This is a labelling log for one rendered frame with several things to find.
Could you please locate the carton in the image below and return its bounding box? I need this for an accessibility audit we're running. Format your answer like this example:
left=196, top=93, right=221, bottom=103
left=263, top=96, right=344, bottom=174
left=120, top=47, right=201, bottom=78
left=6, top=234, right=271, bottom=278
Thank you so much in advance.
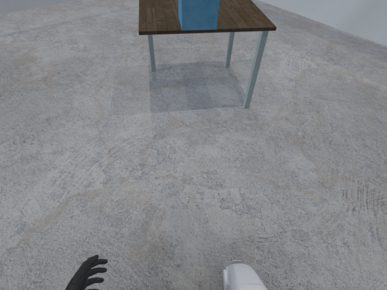
left=178, top=0, right=220, bottom=31

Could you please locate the right robot thigh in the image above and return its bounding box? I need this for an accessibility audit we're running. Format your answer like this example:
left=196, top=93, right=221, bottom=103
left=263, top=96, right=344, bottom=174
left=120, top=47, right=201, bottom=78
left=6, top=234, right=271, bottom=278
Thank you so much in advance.
left=223, top=263, right=267, bottom=290

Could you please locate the left robot hand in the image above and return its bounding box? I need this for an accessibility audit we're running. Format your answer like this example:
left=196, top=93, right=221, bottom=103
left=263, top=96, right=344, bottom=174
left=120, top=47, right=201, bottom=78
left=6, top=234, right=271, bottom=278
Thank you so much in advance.
left=65, top=255, right=108, bottom=290

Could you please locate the table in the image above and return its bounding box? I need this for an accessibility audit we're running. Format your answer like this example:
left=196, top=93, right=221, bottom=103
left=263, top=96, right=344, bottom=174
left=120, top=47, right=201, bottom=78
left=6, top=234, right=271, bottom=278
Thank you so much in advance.
left=138, top=0, right=276, bottom=109

